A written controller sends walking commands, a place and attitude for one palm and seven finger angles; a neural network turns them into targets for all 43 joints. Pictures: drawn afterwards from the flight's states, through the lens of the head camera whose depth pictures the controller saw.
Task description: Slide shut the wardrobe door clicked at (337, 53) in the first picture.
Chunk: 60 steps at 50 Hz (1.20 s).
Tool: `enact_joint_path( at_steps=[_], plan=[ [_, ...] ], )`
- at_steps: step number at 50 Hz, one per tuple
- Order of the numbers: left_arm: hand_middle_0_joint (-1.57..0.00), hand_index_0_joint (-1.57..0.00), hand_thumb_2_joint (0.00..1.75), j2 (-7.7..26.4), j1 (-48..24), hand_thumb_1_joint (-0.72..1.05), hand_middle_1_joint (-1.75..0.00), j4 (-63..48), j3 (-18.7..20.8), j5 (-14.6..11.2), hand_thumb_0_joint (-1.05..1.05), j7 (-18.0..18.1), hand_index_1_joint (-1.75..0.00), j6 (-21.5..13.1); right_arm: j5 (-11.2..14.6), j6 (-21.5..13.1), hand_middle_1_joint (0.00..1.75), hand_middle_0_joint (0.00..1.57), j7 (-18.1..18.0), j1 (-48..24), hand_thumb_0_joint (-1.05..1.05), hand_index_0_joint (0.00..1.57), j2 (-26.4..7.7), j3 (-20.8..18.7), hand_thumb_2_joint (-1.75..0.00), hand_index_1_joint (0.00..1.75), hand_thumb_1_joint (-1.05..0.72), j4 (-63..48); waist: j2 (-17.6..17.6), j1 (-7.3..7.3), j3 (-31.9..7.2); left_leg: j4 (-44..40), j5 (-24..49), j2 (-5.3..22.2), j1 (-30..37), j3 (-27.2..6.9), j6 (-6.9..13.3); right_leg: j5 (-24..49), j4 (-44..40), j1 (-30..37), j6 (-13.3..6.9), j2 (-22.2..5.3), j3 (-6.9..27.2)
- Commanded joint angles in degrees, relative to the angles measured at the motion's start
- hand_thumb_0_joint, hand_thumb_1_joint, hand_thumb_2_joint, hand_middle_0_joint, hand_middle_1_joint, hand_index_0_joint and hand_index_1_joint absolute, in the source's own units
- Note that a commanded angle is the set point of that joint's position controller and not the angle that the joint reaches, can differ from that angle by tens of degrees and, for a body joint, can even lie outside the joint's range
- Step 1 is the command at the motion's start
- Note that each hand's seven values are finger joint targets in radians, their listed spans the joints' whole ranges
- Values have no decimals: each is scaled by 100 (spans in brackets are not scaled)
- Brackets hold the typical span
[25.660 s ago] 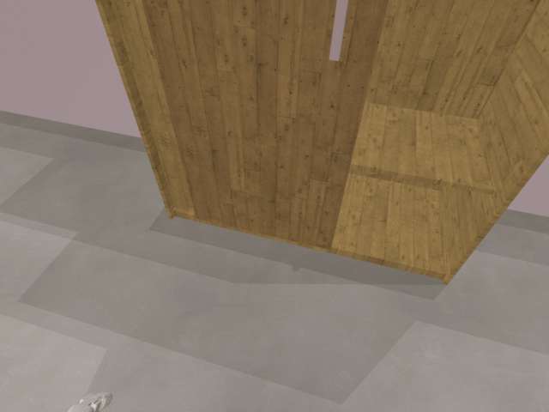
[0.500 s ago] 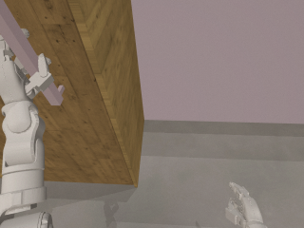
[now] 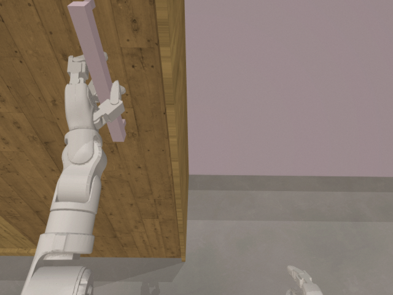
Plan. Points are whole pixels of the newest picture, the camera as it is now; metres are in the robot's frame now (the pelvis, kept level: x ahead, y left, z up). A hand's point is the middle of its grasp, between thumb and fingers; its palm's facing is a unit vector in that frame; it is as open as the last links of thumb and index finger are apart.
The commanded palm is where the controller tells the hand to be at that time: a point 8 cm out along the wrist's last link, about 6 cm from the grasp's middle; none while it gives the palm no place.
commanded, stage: stop walking and hold the door there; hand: left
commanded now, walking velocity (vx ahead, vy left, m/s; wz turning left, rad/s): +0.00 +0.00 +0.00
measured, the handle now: (106, 79) +0.43 +0.20 +0.25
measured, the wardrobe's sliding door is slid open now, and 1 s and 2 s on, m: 0.00 0.00 0.00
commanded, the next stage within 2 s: loosen the grip on the handle in 0.90 s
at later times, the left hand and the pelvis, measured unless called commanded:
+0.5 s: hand (118, 102) +0.38 +0.17 +0.23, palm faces +0.24 -0.97 -0.04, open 7.4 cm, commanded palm +0.35 +0.18 +0.22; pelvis +0.01 +0.01 +0.00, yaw +1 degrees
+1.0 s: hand (119, 102) +0.38 +0.16 +0.23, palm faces +0.29 -0.95 -0.06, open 7.4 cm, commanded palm +0.35 +0.21 +0.22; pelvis +0.01 -0.01 +0.00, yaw +1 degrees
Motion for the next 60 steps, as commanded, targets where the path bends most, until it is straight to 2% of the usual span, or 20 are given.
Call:
enact_joint_path(
  at_steps=[1, 7, 10, 15, 18, 19, 23, 27, 31, 49, 50, 51, 52, 53, 54, 55, 57, 58, 59, 60],
  plan=[
    [-45, -45, 90, 321, -2480, 90, -140, -1800, -740, 166, 0, -352, -140, -739, -58, -331, 30, 20, -60, -895, 0, 20, -780, -303, -90, 30, -90, -856, 334, -15, -1704, -428, 2255, 993, 853, -820, -52, 1329, 69, 299, -273, -276, 80],
    [-45, -45, 90, -96, -2650, 90, -140, -1793, -1188, 181, 0, -418, -140, -791, -90, -341, 30, 20, -44, -915, 0, 20, -745, -301, -90, 30, -90, -765, 535, -50, -1702, -430, 2715, 1009, 1098, -803, -184, 1156, 215, 68, -279, -265, -19],
    [-45, -45, 90, -174, -2755, 90, -140, -1821, -1236, 195, 0, -426, -140, -814, -105, -339, 30, 20, -28, -898, 0, 20, -724, -311, -90, 30, -90, -745, 437, -48, -1735, -380, 3131, 1055, 1324, -827, -222, 941, 290, -72, -287, -224, -78],
    [-45, -45, 90, -256, -2662, 90, -140, -1856, -1307, 196, 0, -428, -140, -828, -108, -283, 30, 20, -30, -959, 0, 20, -698, -304, -90, 30, -90, -767, 323, -42, -1718, -328, 2913, 963, 1197, -775, -239, 1329, 171, 97, -310, -271, -35],
    [-45, -45, 90, -199, -2661, 90, -140, -1934, -1278, 202, 0, -415, -140, -851, -102, -257, 30, 20, -29, -961, 0, 20, -710, -308, -90, 30, -90, -785, 364, -53, -1737, -301, 2911, 891, 1118, -769, -271, 1533, 147, 210, -327, -287, -29],
    [-45, -45, 90, -3, -2591, 90, -140, -1897, -1068, 210, 0, -400, -140, -859, -102, -250, 30, 20, -36, -957, 0, 20, -739, -330, -90, 30, -90, -772, 335, -41, -1796, -236, 2986, 879, 1168, -741, -257, 1680, 132, 229, -331, -287, -8],
    [-45, -45, 90, -26, -2351, 90, -140, -1923, -1074, 194, 0, -409, -140, -836, -68, -190, 30, 20, -43, -956, 0, 20, -705, -322, -90, 30, -90, -835, 170, -60, -1829, -165, 2923, 825, 1059, -689, -228, 2134, 96, 427, -330, -338, 28],
    [-45, -45, 90, -108, -2285, 90, -140, -2005, -1198, 192, 0, -434, -140, -829, -44, -168, 30, 20, -39, -988, 0, 20, -717, -335, -90, 30, -90, -876, 366, -79, -1821, -170, 2908, 817, 1036, -701, -198, 2014, 78, 424, -315, -352, 1],
    [-45, -45, 90, 262, -2199, 90, -140, -2057, -791, 201, 0, -385, -140, -823, -37, -142, 30, 20, -50, -952, 0, 20, -734, -353, -90, 30, -90, -916, 153, -52, -1965, -48, 2960, 793, 1078, -644, -160, 2433, 66, 538, -330, -372, 46],
    [-45, -45, 90, 441, -2120, 90, -140, -1937, -615, 157, 0, -366, -140, -766, 11, -133, 30, 20, -94, -975, 0, 20, -747, -335, -90, 30, -90, -982, 138, -29, -1793, -193, 2203, 752, 750, -667, -75, 2082, -43, 570, -293, -371, 102],
    [-45, -45, 90, 5248, -6296, 90, -140, -801, 3194, 1045, 0, -257, -140, -694, -92, -430, 30, 20, -3, -633, 0, 20, -896, -630, -90, 30, -90, -875, -2312, 399, 120, 315, 2060, 710, -314, -305, 189, 2079, -451, -496, -237, 1, 291],
    [-45, -45, 84, 1333, -4523, 78, -140, 2154, 829, 812, 0, -638, -140, 114, -177, -754, 30, 20, 56, -422, 0, 20, -864, -538, -90, 30, -90, -739, -1756, -384, -1816, -282, 3387, -51, -162, -570, -27, 3631, 735, 479, -606, 264, -398],
    [-45, -45, 78, 1190, -3546, 66, -140, 843, 979, 204, 0, -627, -140, 88, 195, -774, 30, 20, 64, 136, 0, 20, -995, -708, -90, 30, -90, -567, -591, 83, -2211, -151, 4208, 228, 676, -658, -513, 2593, 682, 268, -537, 166, -505],
    [-45, -45, 73, -92, -2985, 54, -140, 412, 112, 28, 0, -846, -140, 52, 226, -759, 30, 20, 77, -52, 0, 20, -782, -555, -90, 30, -90, -641, 246, 14, -2172, 30, 4669, 352, 1109, -696, -713, 2017, 587, -224, -472, 231, -503],
    [-45, -45, 67, 740, -3392, 42, -140, -134, 860, -285, 0, -915, -140, -154, 145, -759, 30, 20, 25, -29, 0, 20, -958, -600, -90, 30, -90, -561, 1261, 118, -2651, 156, 4667, 345, 1885, -756, -760, 1264, 409, -401, -427, 179, -324],
    [-45, -45, 61, 1126, -3645, 30, -140, -302, 1037, -310, 0, -891, -140, -223, 81, -799, 30, 20, 18, -155, 0, 20, -923, -551, -90, 30, -90, -585, 1508, 189, -2578, 179, 3761, 225, 1703, -629, -711, 1069, 248, -366, -463, 184, -267],
    [-45, -45, 49, 853, -3874, 5, -140, 63, 601, -20, 0, -699, -140, -363, 81, -899, 30, 20, 45, -167, 0, 20, -811, -435, -90, 30, -90, -580, 939, 42, -1964, 35, 1926, 88, 724, -551, -443, 966, 79, -218, -463, 187, -325],
    [-45, -45, 43, 514, -3924, -7, -140, 138, 128, 149, 0, -609, -140, -449, 114, -948, 30, 20, 96, -178, 0, 20, -791, -387, -90, 30, -90, -650, 647, -75, -1611, -93, 1288, 99, 446, -607, -324, 668, 38, -379, -443, 192, -333],
    [-45, -45, 37, 436, -4039, -19, -140, 290, -95, 298, 0, -503, -140, -553, 143, -998, 30, 20, 110, -128, 0, 20, -793, -395, -90, 30, -90, -628, 249, -170, -1411, -209, 605, 106, 236, -707, -257, 287, 14, -544, -408, 190, -343],
    [-45, -45, 32, 613, -3986, -31, -140, 722, -30, 384, 0, -416, -140, -628, 154, -1042, 30, 20, 89, -111, 0, 20, -849, -402, -90, 30, -90, -591, -154, -203, -1182, -316, -127, 108, -61, -765, -201, -175, -60, -672, -368, 177, -297]
  ],
)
